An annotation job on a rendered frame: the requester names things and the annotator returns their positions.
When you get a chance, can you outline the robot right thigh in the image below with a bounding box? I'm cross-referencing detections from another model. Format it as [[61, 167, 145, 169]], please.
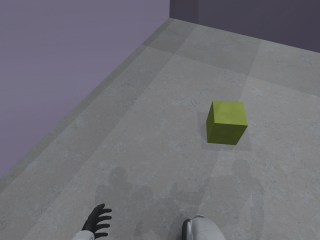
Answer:
[[186, 217, 226, 240]]

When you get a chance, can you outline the carton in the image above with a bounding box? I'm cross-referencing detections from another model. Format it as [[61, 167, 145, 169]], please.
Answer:
[[206, 100, 248, 145]]

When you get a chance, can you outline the left robot forearm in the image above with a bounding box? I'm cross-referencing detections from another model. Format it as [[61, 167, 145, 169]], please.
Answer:
[[72, 230, 95, 240]]

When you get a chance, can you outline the left robot hand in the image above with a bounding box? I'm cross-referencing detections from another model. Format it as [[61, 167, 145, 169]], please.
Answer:
[[81, 203, 112, 240]]

